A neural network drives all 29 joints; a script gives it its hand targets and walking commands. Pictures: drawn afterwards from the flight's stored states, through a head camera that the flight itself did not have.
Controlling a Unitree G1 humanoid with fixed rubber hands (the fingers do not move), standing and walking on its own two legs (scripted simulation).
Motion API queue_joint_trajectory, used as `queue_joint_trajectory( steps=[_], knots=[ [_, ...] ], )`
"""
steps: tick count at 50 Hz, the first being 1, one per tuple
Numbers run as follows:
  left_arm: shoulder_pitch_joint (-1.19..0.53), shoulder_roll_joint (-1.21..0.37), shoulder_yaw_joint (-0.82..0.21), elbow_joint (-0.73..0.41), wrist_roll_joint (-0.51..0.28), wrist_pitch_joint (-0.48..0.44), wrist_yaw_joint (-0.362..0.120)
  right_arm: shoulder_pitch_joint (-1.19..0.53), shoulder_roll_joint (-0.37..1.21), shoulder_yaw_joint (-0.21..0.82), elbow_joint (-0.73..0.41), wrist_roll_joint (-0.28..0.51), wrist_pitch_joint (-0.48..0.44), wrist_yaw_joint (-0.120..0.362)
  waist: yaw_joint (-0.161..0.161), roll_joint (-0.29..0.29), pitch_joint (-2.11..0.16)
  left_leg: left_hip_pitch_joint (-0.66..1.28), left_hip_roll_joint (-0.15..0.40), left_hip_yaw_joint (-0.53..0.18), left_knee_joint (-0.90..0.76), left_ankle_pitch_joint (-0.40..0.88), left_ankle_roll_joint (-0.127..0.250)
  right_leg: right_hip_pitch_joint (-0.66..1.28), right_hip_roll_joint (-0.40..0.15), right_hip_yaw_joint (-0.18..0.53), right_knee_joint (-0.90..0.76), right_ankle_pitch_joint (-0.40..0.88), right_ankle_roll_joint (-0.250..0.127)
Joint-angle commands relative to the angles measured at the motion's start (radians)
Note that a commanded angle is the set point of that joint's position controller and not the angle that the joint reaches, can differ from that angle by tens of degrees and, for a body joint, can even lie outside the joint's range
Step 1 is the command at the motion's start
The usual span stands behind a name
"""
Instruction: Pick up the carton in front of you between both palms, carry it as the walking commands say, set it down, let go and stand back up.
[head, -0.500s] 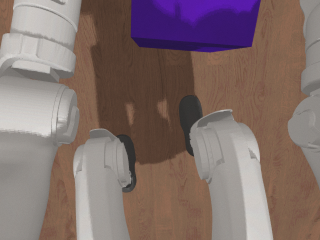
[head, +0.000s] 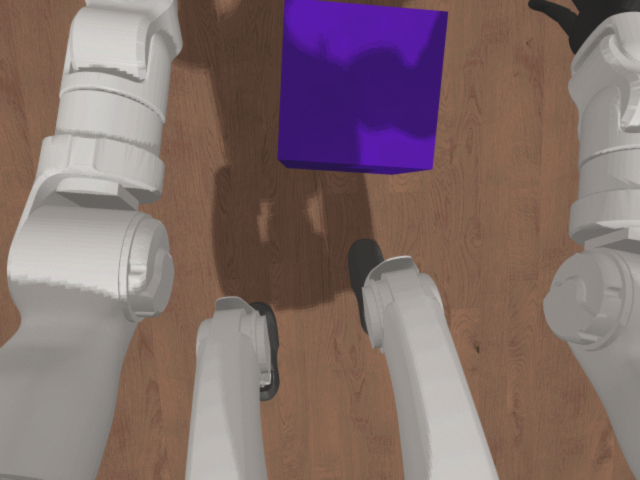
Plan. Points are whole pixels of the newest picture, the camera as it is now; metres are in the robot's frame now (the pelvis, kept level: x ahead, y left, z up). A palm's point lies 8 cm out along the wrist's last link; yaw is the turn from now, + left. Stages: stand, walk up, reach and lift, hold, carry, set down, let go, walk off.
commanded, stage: set down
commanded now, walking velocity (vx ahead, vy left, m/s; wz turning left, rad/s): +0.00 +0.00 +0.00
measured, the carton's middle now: (350, 106) +0.52 -0.14 -0.40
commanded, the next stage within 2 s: let go in 0.30 s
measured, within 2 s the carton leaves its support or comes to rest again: neither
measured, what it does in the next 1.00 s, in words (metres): rises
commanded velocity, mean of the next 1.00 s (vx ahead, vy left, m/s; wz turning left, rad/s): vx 0.00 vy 0.00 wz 0.00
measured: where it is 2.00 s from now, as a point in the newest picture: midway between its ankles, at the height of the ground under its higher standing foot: (317, 335)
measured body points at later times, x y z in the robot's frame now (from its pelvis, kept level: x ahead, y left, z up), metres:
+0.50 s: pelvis +0.03 -0.01 +0.13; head +0.34 -0.06 +0.45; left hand +0.59 +0.06 +0.02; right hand +0.48 -0.33 +0.02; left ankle +0.05 +0.13 -0.49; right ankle +0.14 -0.13 -0.49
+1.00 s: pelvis +0.08 -0.03 +0.22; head +0.24 -0.05 +0.64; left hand +0.42 +0.12 +0.12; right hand +0.31 -0.30 +0.13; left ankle +0.05 +0.13 -0.49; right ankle +0.14 -0.13 -0.49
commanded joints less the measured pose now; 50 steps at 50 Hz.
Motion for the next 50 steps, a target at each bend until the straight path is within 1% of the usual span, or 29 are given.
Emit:
queue_joint_trajectory(
  steps=[1,5,8,12,14,16,18,22,25,27,30,32,34,37,41,45,50],
  knots=[
    [-0.304,0.082,0.022,-0.139,0.012,-0.011,-0.003,-0.202,-0.161,-0.006,-0.138,0.004,-0.007,0.008,-0.088,0.089,-1.256,0.298,-0.064,0.120,-0.256,0.197,-0.014,1.096,0.064,-0.119,-0.097,0.520,0.023],
    [-0.259,0.080,0.045,-0.123,0.026,-0.012,-0.014,-0.169,-0.143,-0.005,-0.141,-0.003,-0.005,0.016,-0.076,0.062,-1.225,0.309,-0.062,0.114,-0.340,0.210,-0.011,1.163,0.063,-0.111,-0.168,0.547,0.026],
    [-0.234,0.077,0.057,-0.109,0.034,-0.019,-0.024,-0.150,-0.132,-0.010,-0.144,-0.013,-0.009,0.021,-0.073,0.048,-1.206,0.336,-0.059,0.106,-0.405,0.225,-0.010,1.208,0.061,-0.106,-0.226,0.561,0.026],
    [-0.215,0.069,0.067,-0.098,0.043,-0.028,-0.039,-0.130,-0.125,-0.022,-0.147,-0.031,-0.018,0.029,-0.075,0.048,-1.187,0.406,-0.053,0.093,-0.494,0.249,-0.009,1.254,0.058,-0.101,-0.311,0.568,0.025],
    [-0.202,0.057,0.074,-0.079,0.050,-0.033,-0.047,-0.115,-0.113,-0.029,-0.131,-0.043,-0.025,0.035,-0.075,0.051,-1.147,0.432,-0.048,0.086,-0.535,0.252,-0.010,1.247,0.054,-0.098,-0.354,0.551,0.026],
    [-0.173,0.041,0.093,-0.068,0.068,-0.041,-0.053,-0.092,-0.095,-0.033,-0.122,-0.061,-0.033,0.045,-0.065,0.052,-1.125,0.468,-0.045,0.082,-0.574,0.268,-0.011,1.252,0.053,-0.096,-0.395,0.541,0.026],
    [-0.124,0.018,0.116,-0.072,0.094,-0.049,-0.049,-0.053,-0.082,-0.035,-0.122,-0.084,-0.042,0.060,-0.053,0.048,-1.137,0.512,-0.045,0.079,-0.614,0.304,-0.014,1.293,0.055,-0.094,-0.430,0.561,0.023],
    [0.047,-0.058,0.155,-0.140,0.145,-0.068,-0.018,0.081,-0.071,-0.031,-0.163,-0.142,-0.064,0.102,-0.039,0.028,-1.200,0.606,-0.046,0.071,-0.700,0.413,-0.024,1.446,0.061,-0.087,-0.490,0.668,0.010],
    [0.210,-0.132,0.170,-0.244,0.174,-0.086,0.022,0.201,-0.071,-0.005,-0.226,-0.172,-0.079,0.134,-0.025,0.002,-1.213,0.669,-0.046,0.068,-0.767,0.480,-0.034,1.572,0.060,-0.075,-0.535,0.728,-0.003],
    [0.312,-0.173,0.169,-0.325,0.186,-0.099,0.046,0.295,-0.070,0.023,-0.261,-0.182,-0.088,0.152,-0.016,-0.012,-1.185,0.704,-0.047,0.070,-0.810,0.492,-0.038,1.629,0.057,-0.064,-0.570,0.734,-0.011],
    [0.444,-0.210,0.159,-0.437,0.190,-0.120,0.065,0.443,-0.067,0.066,-0.295,-0.181,-0.107,0.172,-0.003,-0.020,-1.100,0.763,-0.045,0.077,-0.870,0.450,-0.037,1.679,0.055,-0.052,-0.633,0.684,-0.017],
    [0.529,-0.229,0.146,-0.481,0.186,-0.133,0.068,0.533,-0.061,0.103,-0.310,-0.166,-0.122,0.180,0.003,-0.020,-1.021,0.804,-0.041,0.081,-0.906,0.398,-0.032,1.696,0.053,-0.048,-0.679,0.615,-0.018],
    [0.620,-0.237,0.134,-0.501,0.178,-0.148,0.064,0.616,-0.055,0.141,-0.325,-0.148,-0.137,0.185,0.010,-0.027,-0.944,0.841,-0.034,0.083,-0.938,0.351,-0.027,1.715,0.050,-0.043,-0.726,0.545,-0.016],
    [0.753,-0.234,0.119,-0.494,0.166,-0.178,0.047,0.736,-0.037,0.192,-0.340,-0.121,-0.161,0.185,0.025,-0.052,-0.849,0.870,-0.024,0.082,-0.979,0.294,-0.017,1.776,0.045,-0.027,-0.784,0.469,-0.010],
    [0.913,-0.219,0.107,-0.455,0.157,-0.220,0.017,0.888,-0.004,0.250,-0.367,-0.088,-0.191,0.168,0.049,-0.095,-0.753,0.902,-0.014,0.076,-1.026,0.248,-0.003,1.881,0.034,0.007,-0.844,0.410,0.001],
    [1.062,-0.192,0.099,-0.411,0.141,-0.265,-0.010,1.044,0.016,0.304,-0.409,-0.060,-0.219,0.144,0.073,-0.134,-0.665,0.971,-0.006,0.066,-1.067,0.237,0.012,1.964,0.021,0.038,-0.900,0.369,0.013],
    [1.235,-0.161,0.076,-0.397,0.124,-0.309,-0.039,1.247,0.037,0.355,-0.465,-0.038,-0.244,0.113,0.092,-0.144,-0.523,1.127,0.009,0.055,-1.131,0.254,0.027,2.012,0.017,0.046,-0.973,0.345,0.025]
  ],
)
